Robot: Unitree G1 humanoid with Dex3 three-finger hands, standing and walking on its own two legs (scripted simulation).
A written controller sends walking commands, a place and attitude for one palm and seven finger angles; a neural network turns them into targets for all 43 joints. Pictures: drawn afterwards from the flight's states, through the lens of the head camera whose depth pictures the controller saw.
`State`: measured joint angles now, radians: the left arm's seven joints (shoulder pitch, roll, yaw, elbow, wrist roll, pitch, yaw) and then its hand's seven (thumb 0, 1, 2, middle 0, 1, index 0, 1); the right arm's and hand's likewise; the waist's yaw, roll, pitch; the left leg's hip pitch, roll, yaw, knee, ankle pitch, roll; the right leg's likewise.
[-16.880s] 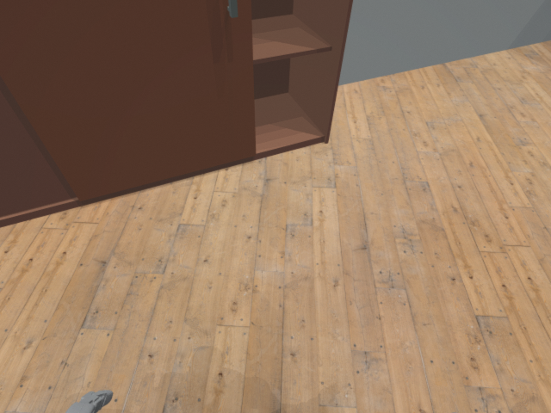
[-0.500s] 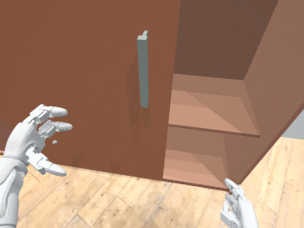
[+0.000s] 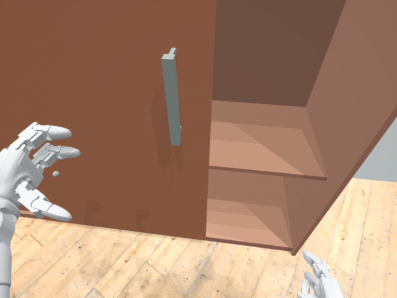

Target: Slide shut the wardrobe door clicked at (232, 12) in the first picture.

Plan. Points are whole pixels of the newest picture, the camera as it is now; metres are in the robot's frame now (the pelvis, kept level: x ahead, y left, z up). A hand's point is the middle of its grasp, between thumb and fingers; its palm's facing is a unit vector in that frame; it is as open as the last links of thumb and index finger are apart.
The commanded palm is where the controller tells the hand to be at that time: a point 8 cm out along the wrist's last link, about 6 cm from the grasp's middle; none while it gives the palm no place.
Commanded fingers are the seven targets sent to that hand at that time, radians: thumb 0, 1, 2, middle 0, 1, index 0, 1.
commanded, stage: raise the hand with hooked fingers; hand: left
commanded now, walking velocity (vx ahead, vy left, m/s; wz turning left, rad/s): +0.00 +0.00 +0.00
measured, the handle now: (174, 100) +0.54 +0.11 +0.14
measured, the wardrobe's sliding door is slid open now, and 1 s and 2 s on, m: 0.44 0.44 0.44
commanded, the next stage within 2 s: move the hooked fingers beside the handle in 0.18 s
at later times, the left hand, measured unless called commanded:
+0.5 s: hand (75, 165) +0.29 +0.25 +0.16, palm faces +0.03 -1.00 -0.09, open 14.0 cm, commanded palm +0.26 +0.29 +0.16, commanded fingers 0.00 -0.50 0.30 -0.30 -1.20 -0.30 -1.20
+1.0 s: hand (111, 140) +0.36 +0.21 +0.16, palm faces -0.06 -1.00 -0.04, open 14.0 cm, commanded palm +0.35 +0.26 +0.16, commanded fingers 0.00 -0.50 0.30 -0.30 -1.20 -0.30 -1.20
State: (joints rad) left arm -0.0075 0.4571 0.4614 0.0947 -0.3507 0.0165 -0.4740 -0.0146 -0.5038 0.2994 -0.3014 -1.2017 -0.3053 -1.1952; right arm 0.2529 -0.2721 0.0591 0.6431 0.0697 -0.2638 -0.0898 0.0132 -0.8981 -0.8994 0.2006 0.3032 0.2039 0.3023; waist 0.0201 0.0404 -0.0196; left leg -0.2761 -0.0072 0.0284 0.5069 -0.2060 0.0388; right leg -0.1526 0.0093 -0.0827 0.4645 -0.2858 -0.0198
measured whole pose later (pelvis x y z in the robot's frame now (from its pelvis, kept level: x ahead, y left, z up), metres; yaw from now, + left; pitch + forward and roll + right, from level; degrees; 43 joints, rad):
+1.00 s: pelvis +0.01 -0.01 +0.00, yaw +0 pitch +1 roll +0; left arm -0.33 0.40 0.34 0.40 -0.30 -0.02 -0.41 -0.01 -0.51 0.30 -0.30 -1.20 -0.30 -1.20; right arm 0.25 -0.28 0.05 0.67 0.08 -0.22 -0.10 0.01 -0.90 -0.90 0.20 0.30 0.20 0.30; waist -0.01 0.05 -0.02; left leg -0.33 0.00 0.03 0.54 -0.23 0.02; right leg -0.21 0.02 -0.08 0.52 -0.33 -0.04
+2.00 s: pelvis +0.01 -0.01 -0.01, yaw -2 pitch +7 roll -1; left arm -0.85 0.46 0.34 1.04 -0.16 -0.17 -0.26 -0.01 -0.50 0.30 -0.30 -1.20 -0.30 -1.20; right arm 0.37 -0.29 0.02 0.73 0.05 -0.08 -0.06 0.01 -0.90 -0.90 0.20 0.30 0.20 0.30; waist -0.11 0.03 -0.03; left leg -0.45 0.02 0.06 0.58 -0.25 0.02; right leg -0.35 0.03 -0.05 0.56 -0.33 -0.04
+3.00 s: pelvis +0.02 +0.00 -0.01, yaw -3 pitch +8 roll -1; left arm -0.80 0.38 0.28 0.95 -0.18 -0.18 -0.21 -0.01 -0.51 0.30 -0.31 -1.21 -0.31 -1.21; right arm 0.40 -0.28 0.00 0.72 0.05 -0.05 -0.04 0.01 -0.90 -0.90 0.20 0.30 0.20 0.30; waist -0.09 0.04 -0.05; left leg -0.47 0.01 0.06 0.61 -0.28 0.04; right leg -0.36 0.02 -0.04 0.57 -0.34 -0.02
